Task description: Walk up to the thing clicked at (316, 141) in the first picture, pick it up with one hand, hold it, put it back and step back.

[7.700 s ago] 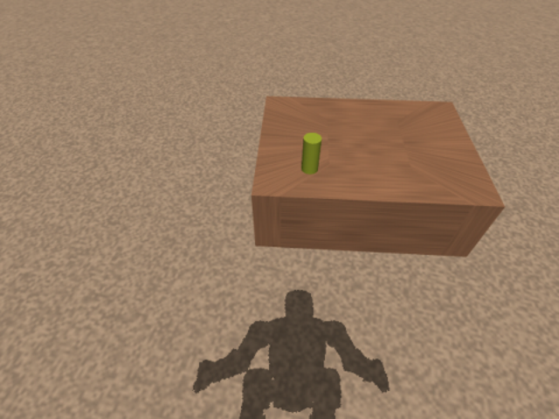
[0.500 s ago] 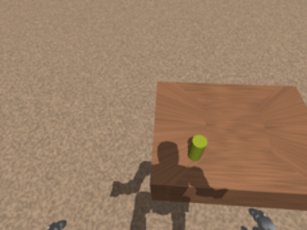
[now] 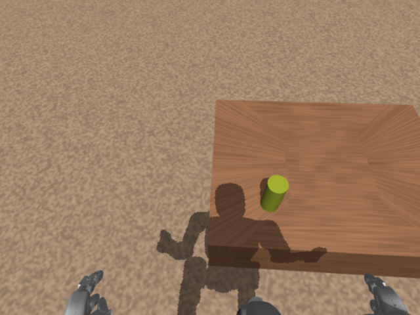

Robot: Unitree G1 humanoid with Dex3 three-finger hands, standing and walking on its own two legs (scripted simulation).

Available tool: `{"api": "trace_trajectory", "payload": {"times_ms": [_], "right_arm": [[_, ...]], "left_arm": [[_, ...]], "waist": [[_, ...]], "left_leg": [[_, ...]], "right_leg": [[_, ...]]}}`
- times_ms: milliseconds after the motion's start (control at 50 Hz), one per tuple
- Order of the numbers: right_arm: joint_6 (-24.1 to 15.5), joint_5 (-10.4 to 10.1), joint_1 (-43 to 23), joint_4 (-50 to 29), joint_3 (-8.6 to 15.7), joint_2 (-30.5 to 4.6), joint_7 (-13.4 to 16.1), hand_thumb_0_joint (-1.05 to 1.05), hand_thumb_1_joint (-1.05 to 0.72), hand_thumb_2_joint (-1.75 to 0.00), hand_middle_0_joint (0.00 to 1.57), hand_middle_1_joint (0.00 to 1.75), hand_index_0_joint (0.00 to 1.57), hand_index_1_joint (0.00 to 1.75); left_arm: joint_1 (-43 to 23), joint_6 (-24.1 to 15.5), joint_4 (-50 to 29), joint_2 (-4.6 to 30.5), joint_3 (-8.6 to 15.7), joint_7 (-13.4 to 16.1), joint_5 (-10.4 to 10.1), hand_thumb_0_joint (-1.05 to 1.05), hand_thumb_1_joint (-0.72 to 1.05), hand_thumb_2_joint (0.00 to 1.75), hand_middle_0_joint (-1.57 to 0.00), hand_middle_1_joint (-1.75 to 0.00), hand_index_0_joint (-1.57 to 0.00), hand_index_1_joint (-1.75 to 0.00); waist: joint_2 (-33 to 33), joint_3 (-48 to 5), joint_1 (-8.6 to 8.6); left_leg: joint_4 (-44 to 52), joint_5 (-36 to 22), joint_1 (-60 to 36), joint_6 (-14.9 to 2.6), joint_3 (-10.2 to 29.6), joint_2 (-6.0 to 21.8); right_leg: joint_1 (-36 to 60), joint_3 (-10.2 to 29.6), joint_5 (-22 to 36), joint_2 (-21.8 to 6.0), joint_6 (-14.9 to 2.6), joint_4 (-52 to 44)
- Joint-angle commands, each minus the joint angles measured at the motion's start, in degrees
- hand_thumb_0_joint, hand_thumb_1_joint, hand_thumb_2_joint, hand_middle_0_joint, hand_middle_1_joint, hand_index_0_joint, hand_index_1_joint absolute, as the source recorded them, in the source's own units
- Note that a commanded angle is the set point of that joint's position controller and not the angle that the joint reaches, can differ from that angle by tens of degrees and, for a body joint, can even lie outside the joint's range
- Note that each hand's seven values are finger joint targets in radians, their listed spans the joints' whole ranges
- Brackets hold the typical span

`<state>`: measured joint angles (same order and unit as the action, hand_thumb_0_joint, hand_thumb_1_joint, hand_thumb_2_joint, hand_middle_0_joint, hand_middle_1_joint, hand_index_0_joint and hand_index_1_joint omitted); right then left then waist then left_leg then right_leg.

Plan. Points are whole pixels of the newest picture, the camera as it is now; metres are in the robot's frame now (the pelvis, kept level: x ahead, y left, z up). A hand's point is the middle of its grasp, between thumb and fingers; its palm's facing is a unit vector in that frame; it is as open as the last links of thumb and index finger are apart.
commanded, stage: go down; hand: right
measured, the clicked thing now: (273, 194) +0.51 -0.21 -0.34
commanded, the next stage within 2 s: none
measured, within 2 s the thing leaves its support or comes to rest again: neither
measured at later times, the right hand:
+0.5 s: hand (364, 306) +0.16 -0.29 -0.12, palm faces +0.05 +0.95 -0.30, open 17.5 cm
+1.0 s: hand (381, 230) +0.29 -0.35 -0.07, palm faces +0.15 +0.97 -0.19, open 17.4 cm
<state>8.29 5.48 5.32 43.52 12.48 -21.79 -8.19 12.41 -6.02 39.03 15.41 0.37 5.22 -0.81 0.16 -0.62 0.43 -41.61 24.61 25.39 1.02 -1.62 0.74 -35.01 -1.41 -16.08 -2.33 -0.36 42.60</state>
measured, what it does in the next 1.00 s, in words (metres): stands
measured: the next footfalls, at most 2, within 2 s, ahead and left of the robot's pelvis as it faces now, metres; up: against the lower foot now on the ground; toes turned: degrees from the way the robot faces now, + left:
none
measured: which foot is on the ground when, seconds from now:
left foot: down 0.00-1.00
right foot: down 0.00-1.00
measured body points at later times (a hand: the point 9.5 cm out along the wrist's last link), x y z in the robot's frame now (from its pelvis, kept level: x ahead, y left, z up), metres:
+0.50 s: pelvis +0.01 +0.01 -0.02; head +0.07 -0.01 +0.43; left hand +0.16 +0.27 -0.11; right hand +0.15 -0.34 -0.09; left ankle -0.04 +0.13 -0.71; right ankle +0.05 -0.11 -0.71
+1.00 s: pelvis -0.02 +0.00 -0.04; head +0.09 -0.02 +0.40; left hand +0.09 +0.28 -0.14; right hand +0.28 -0.40 -0.06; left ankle -0.04 +0.13 -0.71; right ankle +0.05 -0.11 -0.71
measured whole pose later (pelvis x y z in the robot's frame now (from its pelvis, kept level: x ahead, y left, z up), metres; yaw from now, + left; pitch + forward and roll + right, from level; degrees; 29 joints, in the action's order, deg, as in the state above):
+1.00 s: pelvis -0.02 +0.00 -0.04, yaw +1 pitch +16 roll +3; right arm -1.4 -2.9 -15.9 54.5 29.6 -37.9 -24.4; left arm 15.5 -9.3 38.0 17.1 -1.2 7.9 0.4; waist 0.5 -3.9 3.3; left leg -57.0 30.0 42.9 0.8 -2.1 -0.8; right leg -53.2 0.0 -21.2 -4.0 -0.4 58.4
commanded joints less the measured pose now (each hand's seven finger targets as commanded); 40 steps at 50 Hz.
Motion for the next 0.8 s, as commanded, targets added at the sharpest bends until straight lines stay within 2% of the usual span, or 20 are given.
{"api": "trace_trajectory", "payload": {"times_ms": [0, 20, 40, 60, 80, 100, 120, 160, 200, 220, 300, 400, 420, 440, 480, 560, 580, 640, 700, 780], "right_arm": [[-1.63, -1.14, 0.95, -13.54, 5.65, -14.87, 1.20, 0.00, 0.52, -0.03, 0.05, 0.05, 0.04, 0.05], [-1.11, -1.52, 0.22, -16.08, 6.47, -16.11, 1.32, 0.00, 0.50, -0.03, 0.05, 0.05, 0.05, 0.05], [-0.19, -1.92, 2.97, -14.78, 6.40, -15.48, 1.14, 0.00, 0.51, -0.02, 0.05, 0.04, 0.05, 0.05], [0.33, -2.44, 1.85, -16.88, 6.54, -16.21, 1.06, 0.00, 0.50, -0.02, 0.05, 0.05, 0.05, 0.05], [1.27, -2.57, 3.70, -15.72, 6.73, -16.09, 0.83, 0.00, 0.50, -0.02, 0.05, 0.04, 0.05, 0.04], [2.09, -2.91, 4.19, -14.72, 5.56, -14.44, 0.34, 0.00, 0.50, -0.03, 0.05, 0.05, 0.04, 0.05], [2.47, -3.19, 3.73, -16.40, 6.04, -15.35, -0.06, 0.00, 0.50, -0.02, 0.05, 0.05, 0.04, 0.05], [3.71, -3.73, 4.80, -15.66, 5.75, -14.80, -1.17, 0.00, 0.53, -0.03, 0.04, 0.05, 0.04, 0.05], [4.21, -4.12, 5.32, -18.63, 6.63, -16.02, -1.93, 0.00, 0.56, -0.04, 0.04, 0.05, 0.04, 0.05], [4.59, -4.03, 5.91, -18.83, 5.99, -15.26, -2.49, 0.00, 0.57, -0.04, 0.03, 0.06, 0.03, 0.06], [4.95, -4.16, 6.22, -22.04, 7.99, -17.21, -3.09, 0.00, 0.58, -0.05, 0.03, 0.06, 0.03, 0.06], [5.29, -4.52, 8.77, -24.97, 8.89, -16.84, -3.48, 0.00, 0.55, -0.04, 0.04, 0.05, 0.04, 0.05], [5.07, -4.43, 7.50, -26.24, 8.85, -17.08, -3.46, 0.00, 0.55, -0.04, 0.04, 0.05, 0.04, 0.05], [4.91, -4.66, 6.62, -27.81, 10.47, -18.94, -3.30, 0.00, 0.54, -0.04, 0.04, 0.05, 0.04, 0.05], [4.55, -4.63, 4.86, -27.11, 10.44, -19.11, -3.13, 0.00, 0.54, -0.04, 0.04, 0.05, 0.04, 0.05], [2.58, -5.84, -3.45, -28.04, 14.19, -24.18, -3.25, 0.00, 0.57, -0.04, 0.04, 0.05, 0.04, 0.05], [1.89, -6.25, -6.01, -26.98, 14.05, -24.12, -3.56, 0.00, 0.59, -0.04, 0.03, 0.05, 0.04, 0.05], [-0.30, -7.48, -13.22, -23.38, 15.43, -26.50, -5.54, 0.00, 0.60, -0.02, 0.04, 0.05, 0.04, 0.05], [-2.05, -8.26, -17.65, -12.59, 15.33, -25.93, -8.49, 0.00, 0.59, -0.02, 0.05, 0.05, 0.05, 0.05], [-5.68, -8.40, -22.91, -4.43, 17.24, -29.64, -12.34, 0.00, 0.54, -0.03, 0.05, 0.05, 0.05, 0.05]], "left_arm": [[0.46, -3.40, -7.32, 8.73, 3.02, 1.64, 0.20, 0.00, 0.89, 0.91, -0.20, -0.30, -0.19, -0.30], [1.11, -3.46, -7.00, 9.33, 3.56, 2.05, 0.19, 0.00, 0.89, 0.92, -0.20, -0.29, -0.19, -0.30], [1.08, -3.45, -7.22, 8.78, 3.19, 2.23, 0.08, 0.00, 0.89, 0.92, -0.20, -0.29, -0.19, -0.30], [0.66, -3.43, -7.70, 8.67, 3.03, 2.48, -0.12, 0.00, 0.89, 0.91, -0.20, -0.29, -0.19, -0.30], [0.27, -3.44, -7.90, 8.39, 2.74, 2.67, -0.18, 0.00, 0.89, 0.91, -0.20, -0.29, -0.19, -0.30], [0.08, -3.50, -7.90, 8.51, 2.74, 2.90, -0.32, 0.00, 0.89, 0.91, -0.20, -0.29, -0.19, -0.30], [-0.37, -3.57, -8.37, 8.47, 2.57, 3.08, -0.48, 0.00, 0.89, 0.91, -0.20, -0.30, -0.19, -0.30], [-0.60, -3.75, -8.87, 8.54, 2.50, 3.43, -0.67, 0.00, 0.89, 0.91, -0.20, -0.29, -0.19, -0.30], [-0.30, -3.95, -9.64, 8.57, 2.59, 3.65, -0.76, 0.00, 0.89, 0.90, -0.20, -0.29, -0.19, -0.30], [0.32, -4.11, -9.73, 8.65, 2.74, 3.74, -0.77, 0.00, 0.89, 0.91, -0.20, -0.29, -0.19, -0.30], [0.58, -4.73, -10.21, 8.32, 2.77, 4.09, -0.61, 0.00, 0.89, 0.91, -0.20, -0.30, -0.19, -0.30], [1.51, -5.06, -10.45, 7.97, 2.74, 4.45, -0.08, 0.00, 0.88, 0.91, -0.20, -0.29, -0.19, -0.30], [1.73, -5.15, -10.35, 8.39, 3.13, 4.56, 0.00, 0.00, 0.88, 0.91, -0.20, -0.29, -0.19, -0.30], [1.69, -5.22, -10.29, 8.38, 3.00, 4.69, 0.08, 0.00, 0.88, 0.91, -0.20, -0.29, -0.19, -0.30], [2.17, -5.47, -9.90, 8.45, 3.02, 5.04, 0.22, 0.00, 0.88, 0.92, -0.20, -0.29, -0.19, -0.30], [1.68, -6.15, -9.41, 8.68, 2.57, 5.55, 0.17, 0.00, 0.88, 0.91, -0.20, -0.30, -0.19, -0.30], [1.33, -6.27, -9.28, 8.72, 2.46, 5.68, 0.15, 0.00, 0.87, 0.91, -0.20, -0.29, -0.19, -0.30], [1.01, -6.81, -8.39, 9.61, 2.51, 5.88, 0.12, 0.00, 0.88, 0.91, -0.20, -0.30, -0.19, -0.30], [1.66, -7.16, -7.27, 10.64, 2.64, 5.59, 0.43, 0.00, 0.88, 0.91, -0.20, -0.30, -0.20, -0.30], [2.73, -6.94, -6.98, 10.95, 2.16, 4.67, 0.97, 0.00, 0.90, 0.90, -0.20, -0.30, -0.20, -0.30]], "waist": [[4.97, -17.75, 0.44], [5.53, -17.95, 0.66], [4.14, -17.79, 0.56], [3.77, -15.83, 0.79], [3.61, -14.06, 0.73], [3.24, -11.82, 1.33], [4.19, -11.03, 1.01], [3.45, -9.39, 0.97], [4.26, -10.14, 0.57], [3.75, -11.50, 1.00], [3.97, -12.80, 0.96], [4.96, -16.85, 0.78], [5.80, -18.08, 1.40], [6.68, -18.15, 0.72], [5.11, -17.88, 2.02], [5.63, -15.55, 2.43], [5.44, -14.90, 3.09], [6.82, -14.27, 3.24], [7.24, -13.81, 3.81], [7.91, -15.29, 2.31]], "left_leg": [[3.89, -14.78, 4.11, -1.39, -0.75, -1.71], [3.88, -15.89, 4.16, -1.27, -0.70, -1.66], [3.93, -16.36, 3.79, -1.10, -0.94, -1.70], [4.09, -16.21, 3.58, -1.07, -0.85, -1.70], [4.34, -15.43, 3.97, -0.98, -0.65, -1.58], [4.18, -12.92, 5.43, -1.20, -1.01, -1.90], [4.30, -12.06, 5.77, -1.30, -0.98, -1.76], [4.43, -9.80, 6.97, -1.36, -1.18, -1.88], [4.00, -11.12, 6.83, -1.37, -0.98, -1.74], [3.34, -12.35, 7.12, -1.32, -1.03, -1.82], [1.72, -14.21, 7.51, -1.03, -0.84, -1.58], [-1.12, -16.41, 8.90, -1.07, -1.12, -1.70], [-1.71, -16.39, 9.80, -1.19, -1.25, -1.91], [-1.98, -16.88, 9.69, -1.22, -1.19, -1.76], [-2.26, -17.76, 10.64, -0.79, -0.87, -1.63], [-1.86, -14.38, 11.14, -0.58, -0.05, -1.11], [-1.70, -12.75, 12.02, -0.67, 0.15, -1.12], [-1.49, -8.08, 13.83, -1.04, 0.62, -1.12], [-2.87, -4.12, 17.11, -1.73, -0.78, -1.66], [-4.48, -2.13, 18.96, -1.98, -0.67, -1.64]], "right_leg": [[17.15, 1.22, 11.54, 0.79, -0.59, -1.71], [17.13, 1.07, 12.32, 0.96, -0.59, -1.23], [16.50, 1.34, 12.57, 0.94, -0.86, -0.86], [14.76, 1.12, 11.54, 1.07, -0.89, -0.92], [13.11, 1.03, 10.12, 1.23, -1.02, -0.87], [11.86, 1.34, 7.68, 0.94, -0.89, -1.40], [11.15, 1.24, 6.87, 1.05, -0.86, -1.27], [9.75, 1.43, 4.76, 1.02, -0.92, -1.25], [9.99, 1.21, 6.11, 1.16, -0.83, -0.48], [10.90, 1.40, 7.46, 1.02, -0.93, 0.08], [10.30, 1.60, 9.07, 1.04, -1.12, 1.92], [11.81, 2.41, 13.28, 0.53, -1.20, 4.50], [12.54, 2.79, 14.15, 0.37, -1.10, 4.87], [12.55, 2.83, 14.93, 0.40, -0.95, 5.23], [11.49, 2.85, 14.54, 0.40, -1.37, 6.38], [6.97, 2.64, 7.73, 0.71, -1.49, 6.47], [6.28, 2.69, 5.73, 0.68, -1.51, 6.23], [5.89, 2.96, 1.48, 0.53, -1.21, 5.50], [4.94, 3.84, -2.02, 0.08, -0.83, 4.80], [3.01, 4.09, -2.59, -0.30, -0.76, 6.24]]}}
